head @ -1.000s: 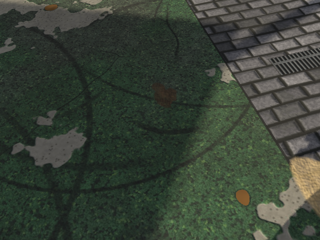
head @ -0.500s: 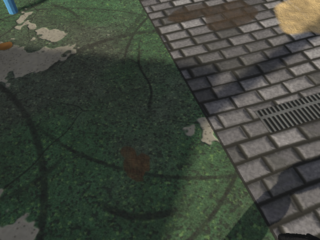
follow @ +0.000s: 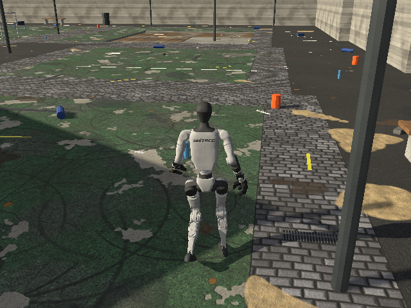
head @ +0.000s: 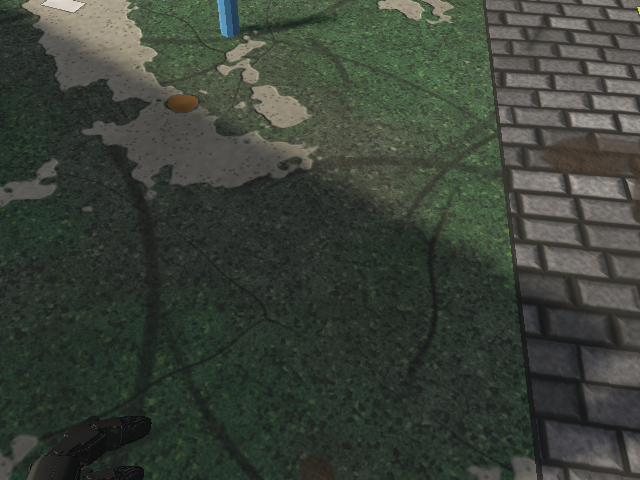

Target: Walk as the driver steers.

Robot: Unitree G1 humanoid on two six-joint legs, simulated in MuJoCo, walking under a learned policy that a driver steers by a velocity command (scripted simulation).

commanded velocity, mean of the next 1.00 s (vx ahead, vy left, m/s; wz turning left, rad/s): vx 0.58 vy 0.00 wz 0.15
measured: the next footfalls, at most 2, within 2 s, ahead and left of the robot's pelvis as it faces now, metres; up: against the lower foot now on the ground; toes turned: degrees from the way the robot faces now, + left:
left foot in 0.38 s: +0.49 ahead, +0.16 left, +0.00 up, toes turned +27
right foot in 0.84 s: +0.79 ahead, +0.08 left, +0.00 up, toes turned +12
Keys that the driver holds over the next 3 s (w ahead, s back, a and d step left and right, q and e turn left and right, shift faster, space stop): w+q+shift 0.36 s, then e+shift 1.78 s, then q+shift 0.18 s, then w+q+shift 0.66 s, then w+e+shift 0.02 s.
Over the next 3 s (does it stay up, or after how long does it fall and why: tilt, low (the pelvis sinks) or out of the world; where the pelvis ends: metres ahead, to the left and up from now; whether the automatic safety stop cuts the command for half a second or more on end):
stays up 1.02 0.01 -0.02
